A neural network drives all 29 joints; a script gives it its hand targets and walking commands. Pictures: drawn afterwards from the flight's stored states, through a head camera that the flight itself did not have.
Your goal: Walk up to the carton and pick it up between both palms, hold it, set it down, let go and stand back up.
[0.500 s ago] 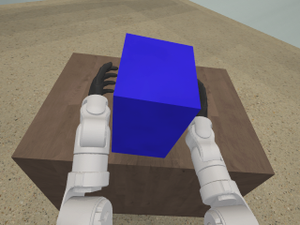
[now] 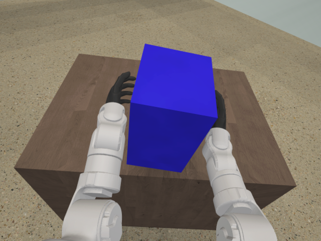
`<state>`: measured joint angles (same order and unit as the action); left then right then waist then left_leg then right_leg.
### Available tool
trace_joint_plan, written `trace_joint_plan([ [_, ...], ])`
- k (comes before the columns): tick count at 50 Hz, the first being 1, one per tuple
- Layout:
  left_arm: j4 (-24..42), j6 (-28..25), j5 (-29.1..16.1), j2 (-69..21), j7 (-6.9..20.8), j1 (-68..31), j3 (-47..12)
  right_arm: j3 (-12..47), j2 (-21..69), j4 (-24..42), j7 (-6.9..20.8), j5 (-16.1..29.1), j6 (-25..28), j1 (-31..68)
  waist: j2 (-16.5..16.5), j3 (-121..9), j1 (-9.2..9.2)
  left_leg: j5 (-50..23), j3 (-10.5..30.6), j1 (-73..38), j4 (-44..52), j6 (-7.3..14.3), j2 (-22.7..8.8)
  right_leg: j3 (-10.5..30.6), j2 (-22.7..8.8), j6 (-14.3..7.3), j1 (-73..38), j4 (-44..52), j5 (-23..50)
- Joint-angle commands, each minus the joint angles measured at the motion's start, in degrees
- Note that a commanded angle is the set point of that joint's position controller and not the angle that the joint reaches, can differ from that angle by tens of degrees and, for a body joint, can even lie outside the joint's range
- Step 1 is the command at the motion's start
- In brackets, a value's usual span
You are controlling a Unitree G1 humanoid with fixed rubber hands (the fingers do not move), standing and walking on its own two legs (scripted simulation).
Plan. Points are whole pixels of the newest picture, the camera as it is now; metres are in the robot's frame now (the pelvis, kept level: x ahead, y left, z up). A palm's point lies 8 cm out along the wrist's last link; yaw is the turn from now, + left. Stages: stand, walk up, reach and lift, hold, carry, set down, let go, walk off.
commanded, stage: set down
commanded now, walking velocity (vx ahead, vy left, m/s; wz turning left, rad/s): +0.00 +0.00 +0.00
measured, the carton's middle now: (165, 115) +0.41 -0.04 +0.09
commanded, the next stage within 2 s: none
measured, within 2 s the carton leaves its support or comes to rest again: rests again in 1.88 s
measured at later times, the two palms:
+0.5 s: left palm (119, 105) +0.42 +0.08 +0.12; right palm (215, 125) +0.37 -0.17 +0.10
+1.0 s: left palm (120, 108) +0.44 +0.08 +0.09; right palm (212, 128) +0.37 -0.17 +0.08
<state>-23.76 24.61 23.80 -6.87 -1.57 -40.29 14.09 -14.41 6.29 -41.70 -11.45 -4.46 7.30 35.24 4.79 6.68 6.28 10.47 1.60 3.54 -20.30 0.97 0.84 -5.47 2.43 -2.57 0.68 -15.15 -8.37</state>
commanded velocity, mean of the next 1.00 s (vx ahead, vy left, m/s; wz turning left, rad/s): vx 0.00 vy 0.00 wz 0.00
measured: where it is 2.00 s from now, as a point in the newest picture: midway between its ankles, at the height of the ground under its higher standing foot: outside the picture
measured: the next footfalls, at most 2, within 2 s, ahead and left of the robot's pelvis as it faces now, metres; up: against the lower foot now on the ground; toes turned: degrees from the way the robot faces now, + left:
none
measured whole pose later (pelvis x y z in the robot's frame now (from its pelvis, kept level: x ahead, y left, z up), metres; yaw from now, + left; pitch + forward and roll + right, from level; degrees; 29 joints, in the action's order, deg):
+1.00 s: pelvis +0.02 +0.01 +0.00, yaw -2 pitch +1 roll -1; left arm -44.5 11.8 24.3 -6.1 -1.3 -43.4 20.2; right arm -28.4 10.6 -47.2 -9.1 -15.9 9.6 35.8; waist 2.7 1.0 6.2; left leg 11.9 -0.2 9.2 -20.5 1.6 0.9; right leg -3.7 2.2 -1.7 6.9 -15.5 -9.2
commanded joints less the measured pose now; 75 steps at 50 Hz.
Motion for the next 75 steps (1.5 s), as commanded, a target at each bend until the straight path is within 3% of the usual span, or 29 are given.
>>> trace_joint_plan([
  [1,2.97,-4.77,-5.62,-30.08,7.21,-33.32,-20.28,17.14,21.9,13.24,6.38,-1.55,4.83,45.29,-5.76,-33.66,0.18,-12.47,-2.15,-7.98,1.75,-1.89,-1.4,-2.77,-2.04,5.02,-9.06,-1.23,25.26],
  [22,-5.42,-9.93,-5.01,-30.78,7.22,-36.35,-16.68,12.18,25.07,7.42,7.23,-5.43,5.2,44.63,-5.53,-36.38,0.7,-14.61,-2.33,-5.59,1.31,-2.26,-1.32,-1.95,-2.23,5.41,-10.09,-2.47,31.67],
  [47,-16.35,-16.61,-2.25,-30.76,7.18,-38.15,-9.91,4.26,28.69,2.12,8.99,-12.7,6.16,42.74,-6.3,-39.0,0.45,-16.86,-3.07,-3.21,0.83,-2.91,-1.91,-1.38,-2.09,5.55,-7.17,-3.58,32.77],
  [62,-19.65,-20.6,-0.78,-31.3,6.13,-37.5,-8.0,1.93,29.58,-0.5,9.91,-15.85,8.5,40.5,-7.35,-41.64,0.27,-24.33,-3.03,-5.24,-1.63,-3.81,-2.63,-1.24,-1.32,5.18,-3.43,-4.22,34.56],
  [75,-22.75,-24.63,0.67,-30.61,5.87,-37.2,-5.48,-0.1,31.35,-2.33,10.16,-18.99,10.3,38.35,-7.09,-43.01,-0.24,-23.17,-3.51,-1.57,-1.41,-3.44,-2.78,-0.41,-1.69,5.35,-4.77,-5.22,36.43],
])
